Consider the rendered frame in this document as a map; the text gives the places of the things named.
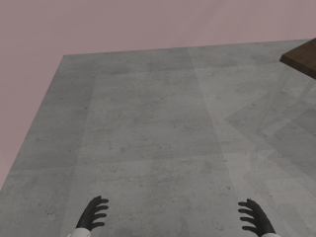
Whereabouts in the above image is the table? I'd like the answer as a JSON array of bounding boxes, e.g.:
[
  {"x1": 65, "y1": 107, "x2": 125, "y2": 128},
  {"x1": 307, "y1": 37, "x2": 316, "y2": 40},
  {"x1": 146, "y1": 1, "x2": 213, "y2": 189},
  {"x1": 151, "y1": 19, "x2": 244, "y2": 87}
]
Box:
[{"x1": 250, "y1": 38, "x2": 316, "y2": 133}]

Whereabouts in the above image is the right robot hand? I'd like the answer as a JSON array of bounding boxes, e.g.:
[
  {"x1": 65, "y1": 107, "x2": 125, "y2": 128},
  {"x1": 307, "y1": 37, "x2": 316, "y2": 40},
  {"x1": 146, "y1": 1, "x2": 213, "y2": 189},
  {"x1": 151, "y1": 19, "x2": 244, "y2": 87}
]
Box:
[{"x1": 238, "y1": 198, "x2": 276, "y2": 237}]

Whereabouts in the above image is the left robot hand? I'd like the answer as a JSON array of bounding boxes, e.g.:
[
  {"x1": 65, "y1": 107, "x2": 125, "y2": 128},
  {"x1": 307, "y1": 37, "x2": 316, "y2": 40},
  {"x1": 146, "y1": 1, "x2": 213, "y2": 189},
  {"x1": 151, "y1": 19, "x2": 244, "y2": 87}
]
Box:
[{"x1": 76, "y1": 196, "x2": 109, "y2": 232}]

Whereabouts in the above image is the robot left forearm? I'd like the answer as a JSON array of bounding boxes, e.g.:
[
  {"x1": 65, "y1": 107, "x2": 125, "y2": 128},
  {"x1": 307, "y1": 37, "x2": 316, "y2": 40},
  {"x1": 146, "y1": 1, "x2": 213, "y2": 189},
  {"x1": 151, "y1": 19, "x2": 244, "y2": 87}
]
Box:
[{"x1": 67, "y1": 227, "x2": 91, "y2": 237}]

